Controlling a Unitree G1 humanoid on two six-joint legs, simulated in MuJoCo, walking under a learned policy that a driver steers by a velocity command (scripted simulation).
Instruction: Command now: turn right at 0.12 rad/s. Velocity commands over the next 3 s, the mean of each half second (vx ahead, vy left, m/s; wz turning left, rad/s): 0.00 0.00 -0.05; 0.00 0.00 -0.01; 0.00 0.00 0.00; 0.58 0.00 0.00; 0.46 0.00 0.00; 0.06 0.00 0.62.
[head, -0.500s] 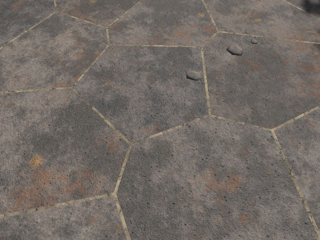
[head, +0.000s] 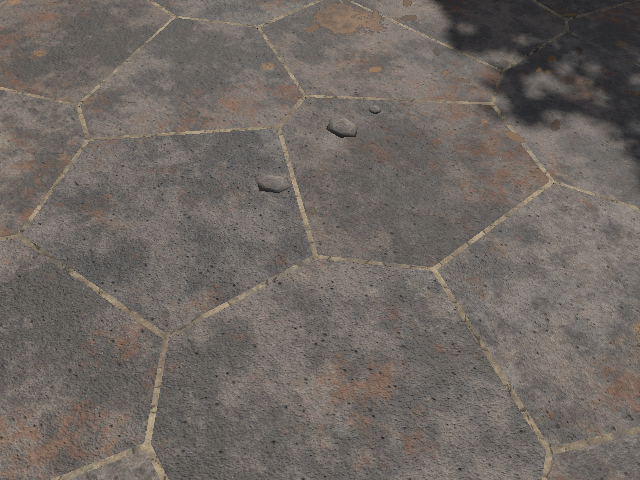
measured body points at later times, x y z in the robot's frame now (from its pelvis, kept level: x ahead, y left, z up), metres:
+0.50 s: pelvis -0.01 -0.02 +0.00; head +0.00 -0.02 +0.45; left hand +0.06 +0.24 -0.14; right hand +0.04 -0.28 -0.14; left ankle +0.02 +0.10 -0.74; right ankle -0.04 -0.12 -0.74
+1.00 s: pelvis +0.00 -0.02 +0.00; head +0.01 -0.02 +0.45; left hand +0.00 +0.22 -0.15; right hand +0.01 -0.25 -0.16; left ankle +0.02 +0.10 -0.74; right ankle -0.04 -0.12 -0.74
